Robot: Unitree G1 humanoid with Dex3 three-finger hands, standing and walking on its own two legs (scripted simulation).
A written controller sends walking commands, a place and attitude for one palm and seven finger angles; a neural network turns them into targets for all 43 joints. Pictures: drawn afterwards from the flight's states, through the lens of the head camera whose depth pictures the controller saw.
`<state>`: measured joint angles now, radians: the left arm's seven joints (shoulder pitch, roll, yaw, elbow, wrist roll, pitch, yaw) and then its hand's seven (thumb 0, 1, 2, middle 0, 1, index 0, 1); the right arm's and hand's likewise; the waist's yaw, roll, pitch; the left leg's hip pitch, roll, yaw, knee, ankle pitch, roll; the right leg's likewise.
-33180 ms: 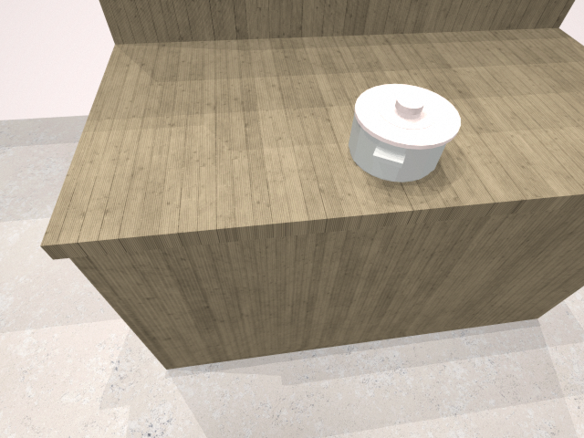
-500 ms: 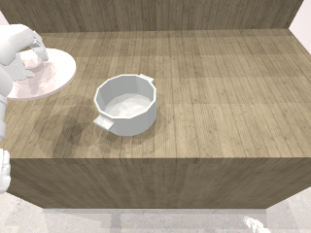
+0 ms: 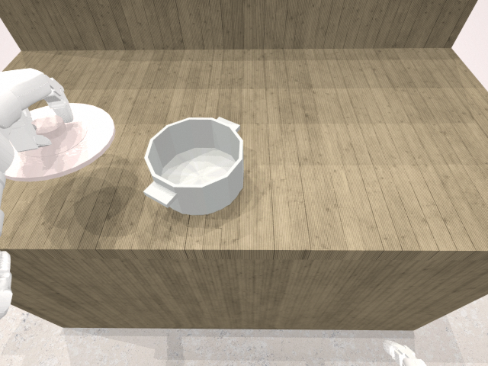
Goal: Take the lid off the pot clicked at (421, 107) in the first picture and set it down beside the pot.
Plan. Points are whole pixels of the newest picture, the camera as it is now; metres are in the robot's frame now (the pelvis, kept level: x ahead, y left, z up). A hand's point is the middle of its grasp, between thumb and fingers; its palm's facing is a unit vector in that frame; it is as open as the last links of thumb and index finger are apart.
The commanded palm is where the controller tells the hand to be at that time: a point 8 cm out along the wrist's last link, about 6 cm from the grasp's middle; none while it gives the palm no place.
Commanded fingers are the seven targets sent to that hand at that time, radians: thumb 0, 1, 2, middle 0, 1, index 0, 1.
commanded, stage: lower the lid onto the table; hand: left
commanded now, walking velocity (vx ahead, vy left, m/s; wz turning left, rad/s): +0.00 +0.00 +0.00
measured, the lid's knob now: (48, 127) +0.44 +0.33 +0.16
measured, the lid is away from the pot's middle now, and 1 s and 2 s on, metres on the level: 0.22 0.22 0.23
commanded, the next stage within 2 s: open the fingers wide in 1.68 s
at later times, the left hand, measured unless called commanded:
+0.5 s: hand (46, 143) +0.42 +0.33 +0.15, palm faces -0.37 -0.09 -0.93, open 8.2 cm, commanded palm +0.42 +0.32 +0.22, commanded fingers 0.00 0.49 1.18 -0.99 -1.01 -0.88 -0.90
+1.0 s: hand (59, 154) +0.43 +0.33 +0.11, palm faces -0.42 -0.08 -0.90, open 8.2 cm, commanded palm +0.43 +0.32 +0.18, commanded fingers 0.00 0.49 1.18 -0.99 -1.01 -0.88 -0.90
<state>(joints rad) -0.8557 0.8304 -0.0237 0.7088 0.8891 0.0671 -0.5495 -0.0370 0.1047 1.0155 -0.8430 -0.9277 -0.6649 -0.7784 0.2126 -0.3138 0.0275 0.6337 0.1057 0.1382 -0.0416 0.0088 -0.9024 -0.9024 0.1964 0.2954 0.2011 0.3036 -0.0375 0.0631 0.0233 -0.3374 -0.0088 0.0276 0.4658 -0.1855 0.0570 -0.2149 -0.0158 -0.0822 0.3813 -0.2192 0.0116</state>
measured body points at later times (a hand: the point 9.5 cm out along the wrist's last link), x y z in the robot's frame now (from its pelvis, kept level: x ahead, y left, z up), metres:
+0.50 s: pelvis +0.00 +0.01 +0.00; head +0.05 +0.01 +0.45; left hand +0.43 +0.33 +0.20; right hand +0.10 -0.26 -0.12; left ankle +0.03 +0.08 -0.74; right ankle -0.02 -0.13 -0.74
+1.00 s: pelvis +0.01 +0.02 +0.00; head +0.06 +0.01 +0.44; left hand +0.44 +0.33 +0.16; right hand +0.09 -0.26 -0.12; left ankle +0.03 +0.08 -0.74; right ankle -0.02 -0.13 -0.74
